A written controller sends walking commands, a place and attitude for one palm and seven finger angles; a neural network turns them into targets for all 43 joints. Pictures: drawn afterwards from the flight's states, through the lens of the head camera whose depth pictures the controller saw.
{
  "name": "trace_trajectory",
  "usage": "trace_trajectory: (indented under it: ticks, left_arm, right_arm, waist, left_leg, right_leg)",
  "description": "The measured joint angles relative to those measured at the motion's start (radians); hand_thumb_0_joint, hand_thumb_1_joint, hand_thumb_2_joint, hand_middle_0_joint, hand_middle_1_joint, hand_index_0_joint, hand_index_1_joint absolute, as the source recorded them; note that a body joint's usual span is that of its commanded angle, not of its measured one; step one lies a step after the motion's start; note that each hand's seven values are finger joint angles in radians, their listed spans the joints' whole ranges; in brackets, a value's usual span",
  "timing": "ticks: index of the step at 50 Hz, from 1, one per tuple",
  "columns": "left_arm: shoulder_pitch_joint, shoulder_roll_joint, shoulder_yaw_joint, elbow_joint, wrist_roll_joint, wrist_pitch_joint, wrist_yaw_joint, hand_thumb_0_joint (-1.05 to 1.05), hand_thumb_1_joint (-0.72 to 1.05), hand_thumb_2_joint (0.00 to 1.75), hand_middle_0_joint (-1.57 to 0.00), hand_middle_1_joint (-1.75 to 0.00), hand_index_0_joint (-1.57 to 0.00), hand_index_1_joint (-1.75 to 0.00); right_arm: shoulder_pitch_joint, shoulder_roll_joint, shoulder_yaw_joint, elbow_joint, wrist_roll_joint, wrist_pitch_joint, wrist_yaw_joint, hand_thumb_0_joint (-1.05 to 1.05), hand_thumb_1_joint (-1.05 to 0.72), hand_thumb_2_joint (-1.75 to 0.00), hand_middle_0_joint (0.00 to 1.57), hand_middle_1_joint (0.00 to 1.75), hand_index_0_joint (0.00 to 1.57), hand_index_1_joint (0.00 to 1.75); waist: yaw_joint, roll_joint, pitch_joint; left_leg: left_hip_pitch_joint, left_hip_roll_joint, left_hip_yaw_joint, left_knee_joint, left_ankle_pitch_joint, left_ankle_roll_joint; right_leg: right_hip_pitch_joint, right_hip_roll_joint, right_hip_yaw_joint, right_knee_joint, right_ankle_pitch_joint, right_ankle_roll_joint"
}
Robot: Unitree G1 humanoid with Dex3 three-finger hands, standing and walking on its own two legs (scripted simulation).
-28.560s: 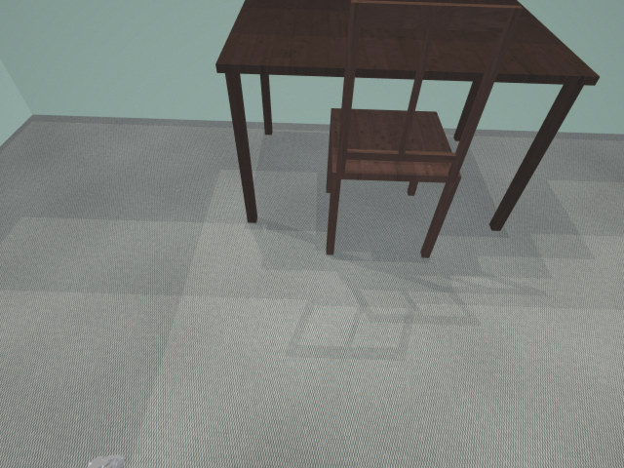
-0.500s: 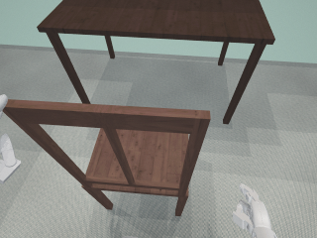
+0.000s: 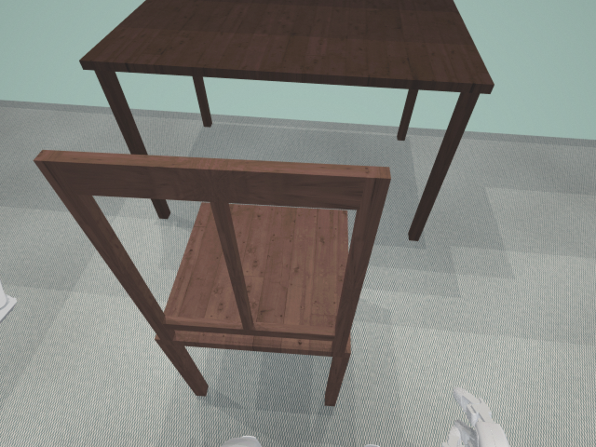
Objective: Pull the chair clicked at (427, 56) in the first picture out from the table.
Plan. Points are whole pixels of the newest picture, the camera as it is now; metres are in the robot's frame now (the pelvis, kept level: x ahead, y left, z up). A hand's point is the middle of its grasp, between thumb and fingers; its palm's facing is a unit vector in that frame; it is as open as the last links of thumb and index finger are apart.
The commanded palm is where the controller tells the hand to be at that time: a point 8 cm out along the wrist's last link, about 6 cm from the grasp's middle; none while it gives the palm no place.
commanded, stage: step back with the hand held close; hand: left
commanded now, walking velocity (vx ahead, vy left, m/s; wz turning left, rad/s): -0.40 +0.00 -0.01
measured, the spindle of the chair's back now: (236, 276) +0.38 +0.13 -0.04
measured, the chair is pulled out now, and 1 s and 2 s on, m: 0.53 0.53 0.53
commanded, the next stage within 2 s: stop stepping back and stand still in 0.72 s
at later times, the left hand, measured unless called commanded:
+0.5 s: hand out of the picture +0.15 +0.26 +0.19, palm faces +0.52 -0.71 -0.47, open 7.4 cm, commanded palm +0.09 +0.30 +0.20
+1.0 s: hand out of the picture +0.09 +0.21 +0.18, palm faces +0.31 -0.75 -0.59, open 7.4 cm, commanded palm +0.04 +0.25 +0.20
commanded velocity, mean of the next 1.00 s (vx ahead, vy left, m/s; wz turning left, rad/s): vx -0.28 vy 0.03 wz -0.04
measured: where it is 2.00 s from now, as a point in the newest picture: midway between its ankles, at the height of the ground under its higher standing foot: outside the picture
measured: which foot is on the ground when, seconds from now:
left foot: down 0.00-0.40, up 0.42-0.52, down 0.54-0.86, up 0.88-1.00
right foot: down 0.00-0.56, up 0.58-0.80, down 0.82-1.00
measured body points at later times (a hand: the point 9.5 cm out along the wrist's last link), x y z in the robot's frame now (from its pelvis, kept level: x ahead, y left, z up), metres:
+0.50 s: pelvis -0.04 -0.01 +0.00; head +0.00 +0.00 +0.45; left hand +0.12 +0.30 +0.22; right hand +0.14 -0.24 -0.09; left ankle +0.00 +0.13 -0.70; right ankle +0.07 -0.14 -0.72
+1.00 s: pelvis -0.12 -0.04 +0.01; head -0.09 -0.04 +0.46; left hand +0.07 +0.25 +0.21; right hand +0.01 -0.29 -0.09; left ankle -0.10 +0.09 -0.69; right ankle -0.12 -0.18 -0.72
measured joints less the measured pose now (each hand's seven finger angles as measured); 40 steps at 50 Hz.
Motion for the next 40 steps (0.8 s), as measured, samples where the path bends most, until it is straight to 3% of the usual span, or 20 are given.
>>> trace_trajectory:
  ticks: [3,6,10,13,18,21,24,27,28,29,31,34,36,40]
  left_arm:
    - [-0.017,-0.037,-0.028,0.008,0.000,0.002,0.004,0.01,0.89,0.90,-0.21,-0.30,-0.21,-0.30]
    - [-0.023,-0.046,-0.049,-0.005,-0.001,0.004,0.001,0.01,0.89,0.90,-0.21,-0.30,-0.21,-0.30]
    - [-0.007,-0.017,-0.036,-0.038,0.004,-0.009,-0.002,0.01,0.89,0.90,-0.21,-0.30,-0.22,-0.30]
    - [0.002,0.037,0.005,-0.070,0.002,-0.032,-0.010,0.02,0.89,0.90,-0.21,-0.30,-0.22,-0.30]
    - [-0.004,0.062,0.061,-0.064,0.001,-0.072,-0.022,0.01,0.89,0.90,-0.21,-0.30,-0.22,-0.30]
    - [-0.028,0.023,0.039,-0.051,-0.001,-0.076,-0.020,0.01,0.89,0.90,-0.21,-0.30,-0.22,-0.30]
    - [-0.033,-0.019,0.000,-0.050,0.000,-0.063,-0.016,0.01,0.89,0.90,-0.21,-0.30,-0.22,-0.30]
    - [-0.010,-0.022,-0.004,-0.064,0.002,-0.067,-0.018,0.01,0.89,0.90,-0.21,-0.30,-0.22,-0.30]
    - [-0.008,-0.010,0.004,-0.069,0.005,-0.075,-0.018,0.01,0.89,0.90,-0.21,-0.30,-0.22,-0.30]
    - [-0.008,0.004,0.015,-0.068,0.005,-0.083,-0.019,0.01,0.89,0.90,-0.21,-0.30,-0.22,-0.30]
    - [-0.002,0.017,0.030,-0.061,-0.004,-0.091,-0.025,0.01,0.89,0.90,-0.21,-0.30,-0.22,-0.30]
    - [-0.015,0.008,0.021,-0.068,-0.019,-0.083,-0.035,0.02,0.89,0.90,-0.21,-0.30,-0.22,-0.30]
    - [-0.018,0.000,0.013,-0.086,-0.025,-0.082,-0.041,0.02,0.89,0.90,-0.21,-0.30,-0.21,-0.30]
    - [-0.005,0.025,0.026,-0.098,-0.026,-0.090,-0.052,0.02,0.89,0.90,-0.21,-0.30,-0.21,-0.30]
  right_arm:
    - [-0.019,-0.009,0.003,0.018,-0.012,0.001,0.008,0.01,-0.90,-0.90,0.20,0.30,0.20,0.30]
    - [-0.043,-0.018,0.005,0.025,-0.019,0.010,0.014,0.01,-0.90,-0.90,0.20,0.30,0.20,0.30]
    - [-0.059,-0.015,0.002,0.008,-0.018,0.005,0.010,0.01,-0.90,-0.90,0.20,0.30,0.20,0.30]
    - [-0.047,0.000,-0.009,-0.014,-0.010,-0.018,0.010,0.01,-0.90,-0.90,0.20,0.30,0.20,0.30]
    - [-0.053,0.016,-0.010,-0.006,-0.010,-0.046,0.013,0.01,-0.90,-0.90,0.20,0.30,0.20,0.30]
    - [-0.056,0.010,-0.017,0.024,-0.020,-0.047,0.023,0.01,-0.90,-0.90,0.20,0.30,0.20,0.30]
    - [-0.066,-0.003,-0.021,0.061,-0.029,-0.025,0.036,0.01,-0.90,-0.90,0.20,0.30,0.20,0.30]
    - [-0.060,-0.007,-0.017,0.056,-0.029,-0.016,0.031,0.01,-0.90,-0.90,0.20,0.30,0.20,0.30]
    - [-0.061,-0.004,-0.020,0.049,-0.030,-0.020,0.027,0.01,-0.90,-0.90,0.20,0.30,0.20,0.30]
    - [-0.067,0.004,-0.024,0.045,-0.031,-0.025,0.025,0.01,-0.90,-0.90,0.20,0.30,0.20,0.30]
    - [-0.073,0.024,-0.028,0.040,-0.035,-0.039,0.027,0.01,-0.90,-0.90,0.20,0.30,0.20,0.30]
    - [-0.071,0.044,-0.030,0.034,-0.035,-0.063,0.039,0.01,-0.90,-0.90,0.20,0.30,0.20,0.30]
    - [-0.071,0.050,-0.026,0.030,-0.032,-0.067,0.050,0.01,-0.90,-0.90,0.20,0.30,0.20,0.30]
    - [-0.078,0.055,-0.012,0.020,-0.037,-0.071,0.059,0.01,-0.90,-0.90,0.20,0.30,0.20,0.30]
  waist:
    - [0.011,-0.001,-0.004]
    - [0.008,-0.014,0.008]
    - [-0.006,-0.011,0.022]
    - [-0.021,-0.008,0.030]
    - [0.000,-0.015,0.043]
    - [0.010,-0.022,0.034]
    - [0.007,-0.046,0.027]
    - [-0.005,-0.066,0.011]
    - [-0.011,-0.073,0.017]
    - [-0.009,-0.083,0.030]
    - [-0.005,-0.086,0.041]
    - [-0.002,-0.060,0.051]
    - [0.008,-0.045,0.051]
    - [0.006,-0.022,0.036]
  left_leg:
    - [-0.020,-0.009,0.006,0.012,-0.084,0.010]
    - [-0.028,-0.019,0.010,-0.005,-0.066,0.014]
    - [-0.036,0.004,0.010,-0.042,0.059,0.011]
    - [-0.057,0.021,-0.006,-0.026,0.133,-0.003]
    - [-0.090,0.035,-0.001,0.050,0.053,-0.006]
    - [-0.114,0.015,0.001,0.110,-0.120,0.000]
    - [-0.084,-0.027,0.016,0.181,-0.158,0.001]
    - [0.036,-0.029,0.036,-0.012,-0.100,0.013]
    - [0.044,-0.025,0.042,-0.064,0.033,0.019]
    - [0.040,-0.022,0.049,-0.064,0.089,0.018]
    - [0.037,-0.002,0.056,-0.056,0.084,0.010]
    - [0.040,0.038,0.046,-0.088,0.090,-0.003]
    - [0.039,0.063,0.052,-0.114,0.113,-0.011]
    - [-0.008,0.098,0.064,-0.114,0.144,-0.031]
  right_leg:
    - [-0.016,-0.007,0.007,-0.012,0.005,-0.005]
    - [-0.025,-0.017,0.010,-0.023,0.024,-0.001]
    - [-0.042,-0.001,0.001,0.001,-0.079,-0.004]
    - [-0.029,0.021,0.006,0.054,-0.120,-0.011]
    - [-0.045,0.026,0.005,0.088,-0.039,-0.006]
    - [-0.058,0.009,0.005,0.096,-0.056,-0.009]
    - [-0.044,-0.020,0.019,0.054,-0.028,-0.004]
    - [-0.044,-0.030,0.024,0.014,0.002,0.010]
    - [-0.049,-0.030,0.025,0.018,0.001,0.009]
    - [-0.065,-0.023,0.035,0.058,-0.058,0.006]
    - [-0.103,0.011,0.053,0.238,-0.214,-0.003]
    - [-0.085,0.047,0.037,0.367,-0.290,-0.007]
    - [-0.032,0.044,0.016,0.311,-0.288,-0.014]
    - [0.110,0.021,0.005,0.057,-0.222,-0.022]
